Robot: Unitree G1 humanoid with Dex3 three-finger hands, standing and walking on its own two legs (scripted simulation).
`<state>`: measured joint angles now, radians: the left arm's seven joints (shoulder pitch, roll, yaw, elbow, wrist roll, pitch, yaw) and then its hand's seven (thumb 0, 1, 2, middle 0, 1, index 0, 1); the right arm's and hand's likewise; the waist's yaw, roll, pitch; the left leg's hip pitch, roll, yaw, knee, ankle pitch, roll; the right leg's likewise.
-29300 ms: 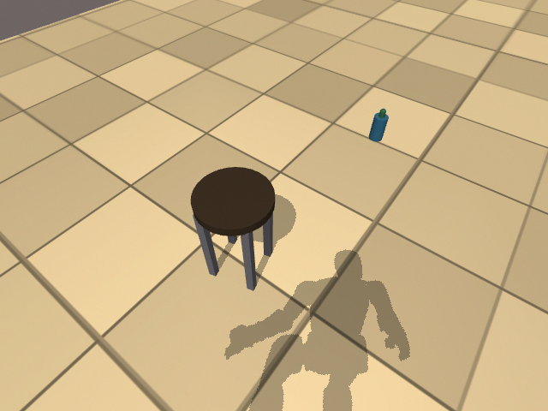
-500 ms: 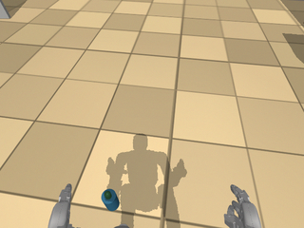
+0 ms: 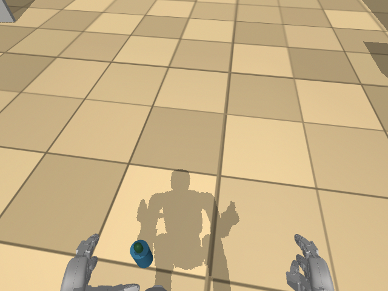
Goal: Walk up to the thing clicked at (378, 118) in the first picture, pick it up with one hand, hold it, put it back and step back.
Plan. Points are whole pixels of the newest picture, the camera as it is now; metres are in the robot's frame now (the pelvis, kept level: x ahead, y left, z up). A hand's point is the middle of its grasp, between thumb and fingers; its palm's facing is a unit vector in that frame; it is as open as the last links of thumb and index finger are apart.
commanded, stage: stand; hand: left
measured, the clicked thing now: (141, 252) +0.38 +0.24 -0.62
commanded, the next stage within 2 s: none
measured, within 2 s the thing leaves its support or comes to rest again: neither
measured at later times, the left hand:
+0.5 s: hand out of the picture +0.06 +0.26 -0.11, palm faces +0.00 -0.94 -0.35, open 7.5 cm
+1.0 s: hand out of the picture +0.04 +0.26 -0.10, palm faces -0.01 -0.94 -0.34, open 7.4 cm
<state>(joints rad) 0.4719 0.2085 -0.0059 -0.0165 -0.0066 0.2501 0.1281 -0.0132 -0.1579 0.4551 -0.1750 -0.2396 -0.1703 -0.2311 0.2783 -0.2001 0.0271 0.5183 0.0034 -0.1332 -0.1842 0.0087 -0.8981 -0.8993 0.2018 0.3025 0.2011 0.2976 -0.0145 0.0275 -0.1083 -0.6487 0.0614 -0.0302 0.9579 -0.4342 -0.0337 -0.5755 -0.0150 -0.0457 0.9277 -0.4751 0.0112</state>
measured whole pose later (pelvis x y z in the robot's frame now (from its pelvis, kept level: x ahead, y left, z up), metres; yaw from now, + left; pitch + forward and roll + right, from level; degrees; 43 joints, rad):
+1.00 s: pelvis -0.01 +0.01 +0.06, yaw +0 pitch -4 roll +0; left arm 0.15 0.33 0.01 1.14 0.03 -0.01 0.01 0.00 0.90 0.90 -0.21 -0.30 -0.20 -0.30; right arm 0.13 -0.32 -0.01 1.14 -0.02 0.00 0.00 0.00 -0.90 -0.90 0.20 0.30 0.20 0.30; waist 0.01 0.01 0.07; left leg -0.16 0.02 0.01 0.38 -0.16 -0.02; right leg -0.11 -0.04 -0.03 0.38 -0.21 0.03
